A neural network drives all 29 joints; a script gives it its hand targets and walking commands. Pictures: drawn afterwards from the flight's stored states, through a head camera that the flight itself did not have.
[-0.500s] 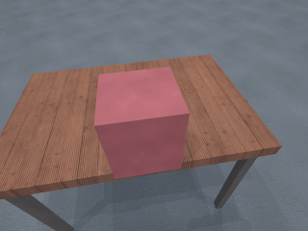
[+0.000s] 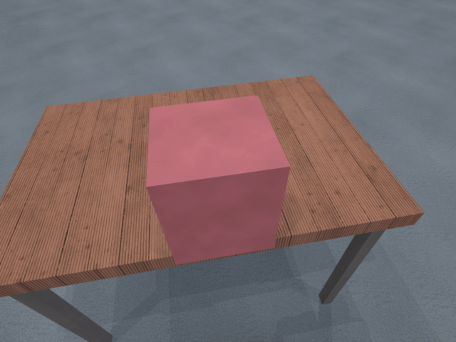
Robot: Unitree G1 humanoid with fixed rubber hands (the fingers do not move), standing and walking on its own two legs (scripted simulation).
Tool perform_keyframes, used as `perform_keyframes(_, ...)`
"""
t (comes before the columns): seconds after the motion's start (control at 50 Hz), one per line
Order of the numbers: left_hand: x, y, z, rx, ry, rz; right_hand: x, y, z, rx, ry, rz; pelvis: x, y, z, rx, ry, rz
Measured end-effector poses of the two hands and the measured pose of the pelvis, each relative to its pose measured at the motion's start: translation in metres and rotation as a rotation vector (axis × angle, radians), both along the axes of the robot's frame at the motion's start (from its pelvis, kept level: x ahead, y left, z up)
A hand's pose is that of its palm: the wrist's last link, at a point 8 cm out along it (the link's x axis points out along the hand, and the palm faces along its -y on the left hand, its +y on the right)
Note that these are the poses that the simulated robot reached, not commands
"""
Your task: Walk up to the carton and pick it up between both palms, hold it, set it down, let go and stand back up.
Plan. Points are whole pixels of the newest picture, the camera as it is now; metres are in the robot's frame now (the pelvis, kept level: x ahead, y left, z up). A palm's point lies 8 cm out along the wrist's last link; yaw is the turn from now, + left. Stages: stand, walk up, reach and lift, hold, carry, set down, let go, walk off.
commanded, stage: stand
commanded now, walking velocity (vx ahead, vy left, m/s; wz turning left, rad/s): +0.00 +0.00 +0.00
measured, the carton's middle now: (215, 182) +0.41 +0.04 +0.06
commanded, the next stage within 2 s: none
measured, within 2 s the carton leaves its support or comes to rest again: neither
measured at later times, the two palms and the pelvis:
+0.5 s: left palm out of the picture +0.00 +0.21 -0.15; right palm out of the picture -0.05 -0.19 -0.15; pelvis +0.01 +0.01 +0.00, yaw +0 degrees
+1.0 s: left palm out of the picture +0.01 +0.22 -0.15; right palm out of the picture -0.04 -0.18 -0.15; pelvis +0.02 +0.02 +0.00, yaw +0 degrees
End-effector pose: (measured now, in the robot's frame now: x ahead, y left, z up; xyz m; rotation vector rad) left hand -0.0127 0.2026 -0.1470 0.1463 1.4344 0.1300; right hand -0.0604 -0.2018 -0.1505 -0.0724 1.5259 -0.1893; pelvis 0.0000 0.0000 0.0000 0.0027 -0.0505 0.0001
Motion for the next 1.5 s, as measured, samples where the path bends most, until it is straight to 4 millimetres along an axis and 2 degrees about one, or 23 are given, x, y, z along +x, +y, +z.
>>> perform_keyframes(0.74, 0.015, 0.016, -0.007, 0.0, 0.044, -0.005, 0.011, 0.02, -0.001, -0.007, 0.016, -0.004, 0.015, 0.017, -0.003, -0.006, -0.005, 0.001)
perform_keyframes(1.5, 0.038, 0.011, -0.007, 0.01, 0.025, -0.011, 0.031, 0.006, -0.001, -0.019, 0.002, 0.008, 0.028, 0.006, -0.005, -0.008, 0.005, 0.002)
